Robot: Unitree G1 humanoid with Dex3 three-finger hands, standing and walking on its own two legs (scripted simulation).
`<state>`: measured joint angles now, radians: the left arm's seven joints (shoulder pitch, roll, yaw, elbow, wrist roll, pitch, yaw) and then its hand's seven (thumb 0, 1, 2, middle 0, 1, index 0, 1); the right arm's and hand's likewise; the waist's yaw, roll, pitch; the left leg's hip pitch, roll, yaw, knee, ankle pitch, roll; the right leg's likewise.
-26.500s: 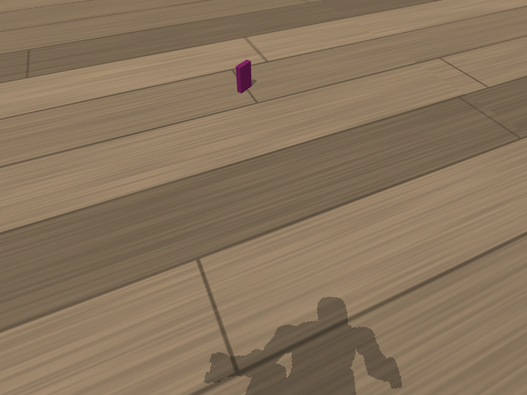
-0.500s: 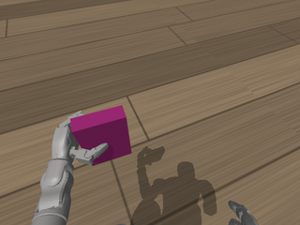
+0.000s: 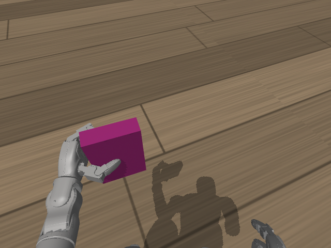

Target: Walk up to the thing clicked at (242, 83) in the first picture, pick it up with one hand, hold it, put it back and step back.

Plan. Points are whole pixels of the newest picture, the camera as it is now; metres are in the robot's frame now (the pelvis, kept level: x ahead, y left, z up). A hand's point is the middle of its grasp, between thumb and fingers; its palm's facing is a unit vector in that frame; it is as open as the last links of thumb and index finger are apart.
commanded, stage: hold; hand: left
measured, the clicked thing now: (117, 154) +0.32 +0.13 +0.04
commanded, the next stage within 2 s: crouch in 0.68 s
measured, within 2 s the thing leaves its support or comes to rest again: neither
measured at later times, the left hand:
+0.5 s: hand (99, 153) +0.32 +0.17 +0.05, palm faces +0.06 -1.00 +0.01, open 8.3 cm
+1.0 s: hand (100, 157) +0.32 +0.18 +0.03, palm faces +0.09 -1.00 +0.03, open 8.3 cm
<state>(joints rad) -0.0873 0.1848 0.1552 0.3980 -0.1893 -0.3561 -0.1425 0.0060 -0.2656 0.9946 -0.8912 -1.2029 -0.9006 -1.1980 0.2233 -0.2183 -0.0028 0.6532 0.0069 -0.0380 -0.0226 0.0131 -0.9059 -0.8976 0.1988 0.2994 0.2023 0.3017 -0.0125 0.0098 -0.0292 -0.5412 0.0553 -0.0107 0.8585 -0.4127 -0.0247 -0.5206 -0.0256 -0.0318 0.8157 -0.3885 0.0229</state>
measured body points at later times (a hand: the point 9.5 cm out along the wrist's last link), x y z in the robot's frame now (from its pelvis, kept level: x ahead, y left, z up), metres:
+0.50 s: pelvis +0.00 +0.00 +0.00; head +0.04 +0.01 +0.45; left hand +0.31 +0.23 +0.05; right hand +0.14 -0.24 -0.10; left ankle +0.01 +0.13 -0.70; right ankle +0.02 -0.14 -0.70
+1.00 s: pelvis +0.00 +0.00 +0.00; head +0.05 +0.01 +0.44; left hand +0.31 +0.23 +0.03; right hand +0.14 -0.24 -0.11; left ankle +0.01 +0.13 -0.70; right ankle +0.02 -0.14 -0.70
